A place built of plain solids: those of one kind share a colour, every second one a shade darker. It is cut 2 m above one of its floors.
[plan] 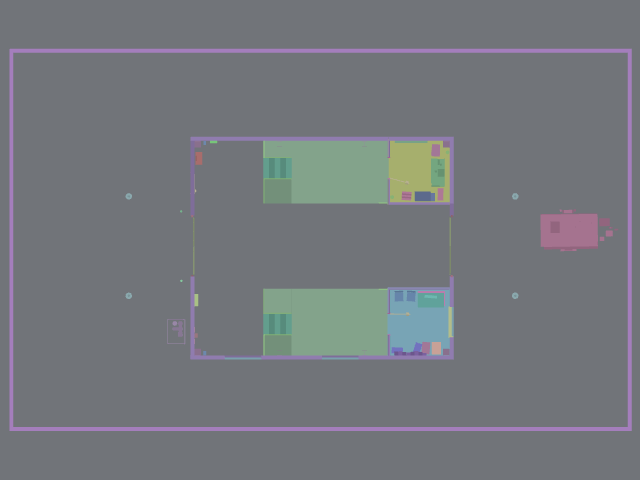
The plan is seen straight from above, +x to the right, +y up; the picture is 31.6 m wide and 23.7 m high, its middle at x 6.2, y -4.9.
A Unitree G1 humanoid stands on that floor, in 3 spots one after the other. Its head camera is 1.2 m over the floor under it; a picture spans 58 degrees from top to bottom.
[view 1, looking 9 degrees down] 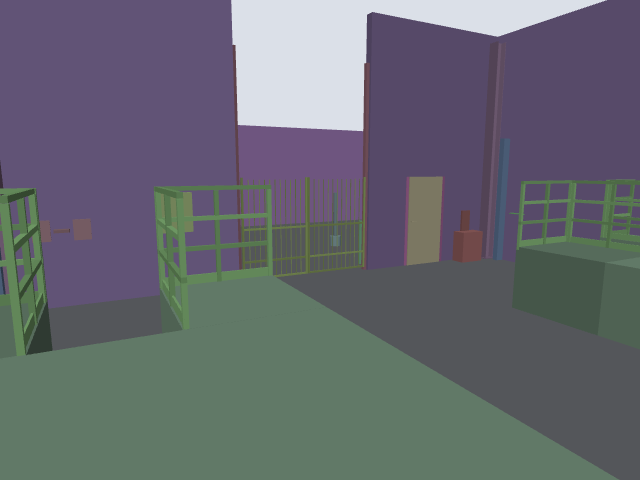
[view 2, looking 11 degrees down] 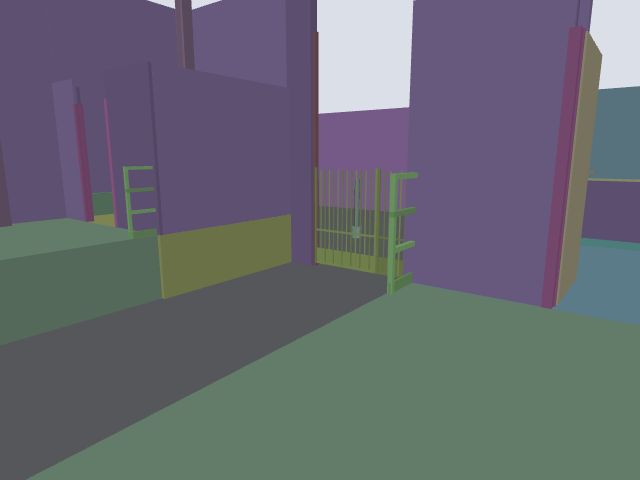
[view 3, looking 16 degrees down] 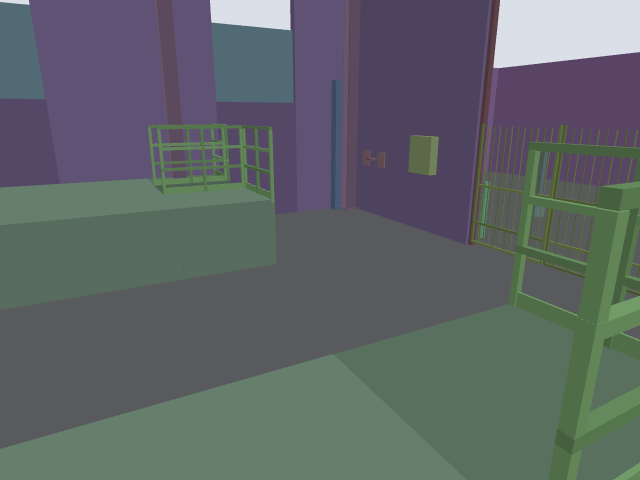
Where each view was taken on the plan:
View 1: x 8.10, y -9.05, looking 153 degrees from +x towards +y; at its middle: ground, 14.18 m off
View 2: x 5.80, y -9.05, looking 37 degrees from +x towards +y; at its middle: ground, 11.63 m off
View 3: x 5.80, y -1.35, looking -118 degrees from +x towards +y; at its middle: ground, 8.05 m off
